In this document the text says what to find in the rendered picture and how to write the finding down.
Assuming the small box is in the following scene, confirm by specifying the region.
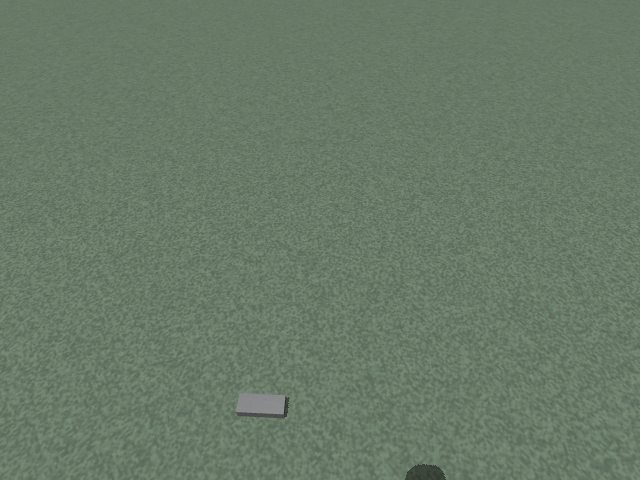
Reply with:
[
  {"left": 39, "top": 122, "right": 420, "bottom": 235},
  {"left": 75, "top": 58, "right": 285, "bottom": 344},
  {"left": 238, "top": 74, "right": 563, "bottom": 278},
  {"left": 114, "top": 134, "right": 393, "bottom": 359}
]
[{"left": 236, "top": 393, "right": 286, "bottom": 418}]

